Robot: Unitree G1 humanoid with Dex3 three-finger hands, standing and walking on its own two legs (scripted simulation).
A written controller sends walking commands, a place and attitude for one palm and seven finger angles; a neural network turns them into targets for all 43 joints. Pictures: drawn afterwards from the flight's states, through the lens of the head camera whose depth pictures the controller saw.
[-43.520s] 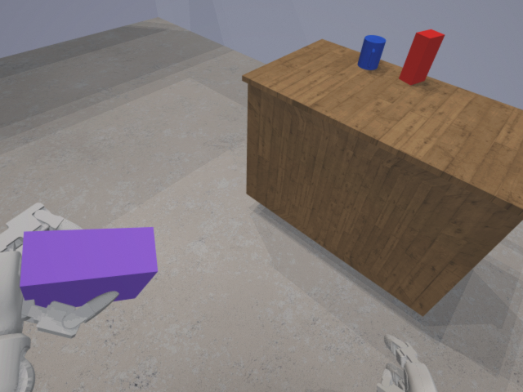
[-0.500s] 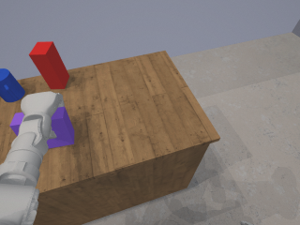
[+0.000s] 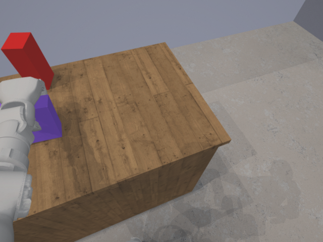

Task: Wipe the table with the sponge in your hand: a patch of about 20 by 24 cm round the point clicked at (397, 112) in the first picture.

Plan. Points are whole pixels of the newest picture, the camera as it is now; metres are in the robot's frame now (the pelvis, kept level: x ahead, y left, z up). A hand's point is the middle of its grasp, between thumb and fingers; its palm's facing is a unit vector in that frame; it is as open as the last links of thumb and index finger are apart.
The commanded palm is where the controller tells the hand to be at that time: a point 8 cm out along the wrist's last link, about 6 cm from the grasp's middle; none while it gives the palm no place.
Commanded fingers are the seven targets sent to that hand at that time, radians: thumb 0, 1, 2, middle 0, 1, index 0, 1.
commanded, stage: wipe forward along the first lane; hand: left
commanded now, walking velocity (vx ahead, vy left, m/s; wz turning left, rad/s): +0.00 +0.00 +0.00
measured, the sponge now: (31, 126) +0.41 +0.36 +0.01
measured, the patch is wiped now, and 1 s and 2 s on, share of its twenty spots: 0.30 0.40 0.55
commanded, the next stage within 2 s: slide across to the middle lane in 0.22 s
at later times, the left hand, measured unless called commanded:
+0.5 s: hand (31, 97) +0.47 +0.35 +0.06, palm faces -0.16 +0.06 -0.99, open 9.7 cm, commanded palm +0.47 +0.32 +0.11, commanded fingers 0.00 0.10 1.30 -1.20 -1.60 -1.20 -1.60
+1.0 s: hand (52, 92) +0.49 +0.30 +0.06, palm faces -0.12 +0.01 -0.99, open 9.7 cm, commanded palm +0.48 +0.27 +0.11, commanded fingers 0.00 0.10 1.30 -1.20 -1.60 -1.20 -1.60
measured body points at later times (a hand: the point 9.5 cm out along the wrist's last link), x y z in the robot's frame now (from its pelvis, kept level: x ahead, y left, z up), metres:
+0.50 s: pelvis +0.02 +0.01 +0.00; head +0.10 +0.03 +0.44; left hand +0.47 +0.35 +0.11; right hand +0.05 -0.26 -0.13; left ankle +0.03 +0.08 -0.72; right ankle +0.02 -0.11 -0.72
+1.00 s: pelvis +0.04 +0.00 +0.01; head +0.11 +0.01 +0.45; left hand +0.49 +0.30 +0.11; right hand +0.10 -0.27 -0.12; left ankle +0.03 +0.08 -0.72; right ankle +0.02 -0.11 -0.72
